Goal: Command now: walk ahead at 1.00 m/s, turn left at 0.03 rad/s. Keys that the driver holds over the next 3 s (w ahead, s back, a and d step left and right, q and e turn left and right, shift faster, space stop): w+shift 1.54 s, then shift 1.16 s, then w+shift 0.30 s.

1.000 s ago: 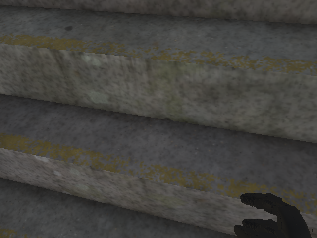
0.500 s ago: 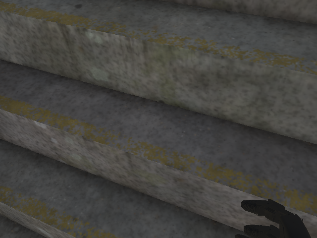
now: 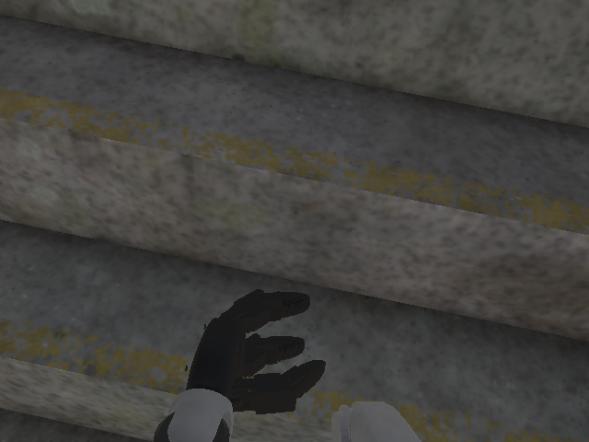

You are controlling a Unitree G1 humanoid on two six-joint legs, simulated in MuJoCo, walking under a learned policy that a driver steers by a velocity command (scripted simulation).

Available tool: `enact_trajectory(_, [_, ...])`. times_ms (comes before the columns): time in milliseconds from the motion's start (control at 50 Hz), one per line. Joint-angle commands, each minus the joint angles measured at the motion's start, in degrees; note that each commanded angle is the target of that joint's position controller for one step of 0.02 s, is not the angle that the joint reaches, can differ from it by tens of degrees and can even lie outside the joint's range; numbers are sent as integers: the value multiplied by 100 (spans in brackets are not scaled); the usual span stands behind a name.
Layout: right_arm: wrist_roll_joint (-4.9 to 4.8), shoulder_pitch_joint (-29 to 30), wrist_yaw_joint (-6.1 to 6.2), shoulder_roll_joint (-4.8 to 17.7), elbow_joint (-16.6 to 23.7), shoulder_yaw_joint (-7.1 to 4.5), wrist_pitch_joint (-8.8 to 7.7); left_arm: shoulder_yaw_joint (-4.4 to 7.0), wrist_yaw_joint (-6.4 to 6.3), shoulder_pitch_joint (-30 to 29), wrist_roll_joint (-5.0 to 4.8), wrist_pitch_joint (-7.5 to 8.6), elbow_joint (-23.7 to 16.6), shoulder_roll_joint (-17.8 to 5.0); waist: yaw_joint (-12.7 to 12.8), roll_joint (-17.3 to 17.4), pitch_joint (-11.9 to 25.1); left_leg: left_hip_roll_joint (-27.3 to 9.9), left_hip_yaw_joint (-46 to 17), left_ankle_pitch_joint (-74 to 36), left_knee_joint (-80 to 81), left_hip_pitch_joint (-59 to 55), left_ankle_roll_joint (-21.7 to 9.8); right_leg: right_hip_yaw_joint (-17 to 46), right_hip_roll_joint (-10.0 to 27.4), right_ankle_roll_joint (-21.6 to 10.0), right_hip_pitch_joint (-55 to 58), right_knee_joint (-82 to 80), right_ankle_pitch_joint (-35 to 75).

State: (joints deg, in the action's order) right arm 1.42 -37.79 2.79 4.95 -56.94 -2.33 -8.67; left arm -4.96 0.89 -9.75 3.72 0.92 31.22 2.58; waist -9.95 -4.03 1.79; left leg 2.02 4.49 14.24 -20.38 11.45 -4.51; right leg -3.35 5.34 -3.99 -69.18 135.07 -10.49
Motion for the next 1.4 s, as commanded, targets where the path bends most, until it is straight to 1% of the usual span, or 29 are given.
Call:
enact_trajectory(20, [3, -271, -11, 230, 366, -103, -156, 262, 32, -1265, -95, 66, -374, -317, 325, 421, 352, -1678, -2634, -45, 689, -1967, -872, -270, -31, -141, -1901, 21, 640])
enact_trajectory(120, [42, -769, 72, 286, 169, -219, -77, 270, 80, -1189, -173, 38, -166, -90, 365, 1267, 29, -1961, -2568, 604, 1046, -1943, -1040, -150, -33, -259, -2081, 271, 141])
enact_trajectory(240, [69, -731, 15, 82, 111, -140, 66, 308, 1, -1710, -384, -57, -404, -423, 281, 1496, -916, -1683, -1568, 324, 2181, -1087, -1098, -659, -31, -222, -1390, -1333, -861])
enact_trajectory(300, [-176, 433, 15, 194, 352, -67, 219, 117, -200, -313, -651, -162, -105, -385, 935, 1533, -616, -1282, 61, -3207, 2608, 408, -1075, -1056, -370, -657, 2317, -4215, -2201])
enact_trajectory(320, [-342, -633, -28, -343, 138, 162, 226, 26, -262, -1264, -719, 70, -240, -112, 78, 910, 10, -1158, -216, -7741, 1329, 931, -914, -791, -816, -785, 4086, -4508, -2741])
enact_trajectory(340, [-375, -623, -44, 245, 130, 153, 101, 138, -288, -73, -858, 60, 57, -239, 536, 1383, 1066, -1339, -286, -9263, 834, 656, -1049, -1078, -1250, -633, 4959, -4488, -2764])
enact_trajectory(380, [-524, 367, -204, 1610, 463, -156, -168, 443, -439, 1927, -596, -140, 564, -985, 1452, 1683, 2191, -1672, -179, -9649, -24, 390, -1237, -996, -1366, -356, 5937, -4628, -2990])
enact_trajectory(420, [-490, 1200, -252, 1518, 713, -184, -184, 645, -365, 2323, -380, -243, 914, -1516, 1656, 848, 2075, -1612, -336, -8238, -1472, 118, -1468, -1004, -1695, -130, 5874, -6347, -3649])
enact_trajectory(440, [-296, 2259, -238, 1449, 1220, -233, -83, 642, -459, 1990, -149, -264, 684, -1345, 1855, 658, 1308, -1631, -831, -6499, -2103, 607, -1202, -16, -1233, -240, 5677, -7729, -2970])
enact_trajectory(460, [-126, 3311, -303, 660, 1852, -97, 103, 659, -486, 1402, -65, -283, 891, -1355, 1811, -697, 403, -350, -885, -1469, -5069, 2250, -831, 1088, -612, -845, 4804, -8080, -1977])
enact_trajectory(480, [99, 3771, -269, -141, 2733, 103, 324, 590, -510, 790, 263, -136, 630, -1347, 1306, -662, 337, 607, -1977, -590, -8030, 3644, -635, 3257, 290, -1251, 3639, -8805, -3014])
enact_trajectory(500, [262, 4039, -181, -339, 3193, 207, 448, 538, -499, 233, 237, -39, 456, -1052, 1001, -25, 20, 492, -2327, -224, -9240, 3976, -499, 3516, 687, -1100, 2621, -9126, -3660])
enact_trajectory(540, [354, 2764, -46, 33, 2906, 174, 663, 484, -523, -337, 180, 115, 490, -980, 4, 709, -362, 450, -1699, -1402, -9786, 3691, -130, 2517, 745, -729, 1391, -8697, -3158])
enact_trajectory(620, [40, 522, -27, 1108, 2024, -136, 1098, 459, -510, -1218, 175, 469, 208, -1270, -1111, 841, -79, 512, -266, -1896, -9779, 1756, 380, 1022, 599, -508, 98, -7980, -3135])
enact_trajectory(680, [99, 374, -94, 1372, 1947, -145, 996, 527, -438, -1162, 176, 645, 12, -1415, -827, 738, 19, 14, 75, -850, -6327, 1289, -63, 848, 578, -341, 1008, -7260, -2658])
enact_trajectory(720, [56, 277, -274, 1151, 1573, -36, 770, 502, -457, -608, 39, 430, 32, -1147, -583, 935, 69, -323, 926, -1806, -1407, 358, -565, -268, -41, -103, 1937, -5719, -2318])
enact_trajectory(760, [-170, 781, -480, 342, 873, 210, 472, 400, -702, 532, -259, 187, -127, -642, 201, 1152, 175, -811, 940, -4803, 1264, -255, -841, -512, -666, -590, 2554, -3187, -2833])
enact_trajectory(780, [-357, 246, -515, -106, 681, 467, 317, 310, -732, 240, -321, 186, -372, -363, -50, 877, 426, -1229, 359, -5281, 2472, -16, -818, -624, -781, -740, 3446, -1683, -2693])
enact_trajectory(800, [101, -324, -259, -281, 604, 797, 201, 184, -395, -1455, -598, 254, -888, 622, -58, 719, 929, -855, -360, -6792, -1162, -158, 279, -453, -704, -499, 2244, 992, -2958])
enact_trajectory(820, [437, -663, -108, 398, 568, 625, 33, -72, -250, -1333, -346, 304, -1464, 1231, 435, 1038, 1571, -787, -1764, -7609, -1455, -1318, 606, -343, -566, 18, 326, 1661, -2867])
enact_trajectory(840, [527, 91, -138, 1268, 827, 199, 38, -155, -190, -597, -116, 389, -1403, 1174, 935, 232, 1996, -1323, -3431, -4946, -745, -1923, 644, 183, -806, 19, -945, 2253, -1208])
enact_trajectory(860, [377, 380, -104, 1290, 1033, 123, 1, -107, -201, -824, 19, 394, -1246, 778, 835, -477, 1599, -1427, -3641, -3759, -271, -1691, 741, 115, -690, 84, -1289, 2593, -820])
enact_trajectory(880, [84, 626, -57, 689, 1023, 228, -15, 49, -191, -1221, 65, 380, -1000, 158, 688, -1336, 930, -902, -3068, -3393, -400, -1015, 888, 11, -445, 5, -934, 1934, -143])
enact_trajectory(900, [-122, 1156, 144, 1712, 1308, -154, -176, 138, -47, -173, 127, 228, -1020, -29, 1097, -48, 1518, -1800, -5683, -408, 900, -1194, 340, 297, -404, 237, -1091, 1306, 301])
enact_trajectory(920, [-291, 1222, 180, 1328, 1262, -125, -247, 287, -86, -778, 7, 84, -905, -466, 799, -672, 806, -1886, -5831, 1037, 1369, -1294, 307, 309, -274, 348, -1556, 1157, 697])
enact_trajectory(960, [-215, 723, 160, 923, 1098, -90, -157, 367, -155, -1183, -210, -164, -586, -617, 398, -1075, 422, -1409, -4412, 1279, 970, -1409, 463, 62, -333, 252, -1315, -46, 728])
enact_trajectory(1080, [-133, 17, 151, 115, 513, -145, 39, 370, -66, -504, -175, -51, 39, -118, 296, 952, 102, -857, -3509, 1464, 558, -953, 156, -134, -706, -113, -559, -1727, 1339])
enact_trajectory(1260, [-193, 405, 64, 243, 174, -122, 37, 358, -214, 285, -51, -22, 661, -196, 459, 1443, 44, -736, -3335, 1739, 158, -492, 374, -54, -833, -107, -1413, -885, 1025])
enact_trajectory(1400, [-273, 708, 16, 492, -105, -54, -17, 293, -359, 463, -108, 25, 795, -382, 537, 973, -115, -957, -3440, 1820, 246, -198, 231, 9, -673, -23, -2016, -328, 998])
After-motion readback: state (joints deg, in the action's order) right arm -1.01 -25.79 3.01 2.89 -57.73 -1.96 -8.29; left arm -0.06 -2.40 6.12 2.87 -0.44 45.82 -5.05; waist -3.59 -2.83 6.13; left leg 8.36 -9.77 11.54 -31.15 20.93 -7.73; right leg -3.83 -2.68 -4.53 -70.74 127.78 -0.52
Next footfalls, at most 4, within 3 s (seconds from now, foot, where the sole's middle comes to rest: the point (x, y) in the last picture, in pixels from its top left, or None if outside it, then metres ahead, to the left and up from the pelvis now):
0.44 right None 0.11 -0.13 -0.54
0.78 left None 0.01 -0.01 -0.78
1.86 right None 0.18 -0.23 -0.53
2.26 left None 0.04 0.07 -0.78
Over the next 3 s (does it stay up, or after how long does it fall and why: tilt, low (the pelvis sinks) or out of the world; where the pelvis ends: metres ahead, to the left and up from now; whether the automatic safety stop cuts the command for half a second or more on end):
stays up -0.12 0.04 -0.04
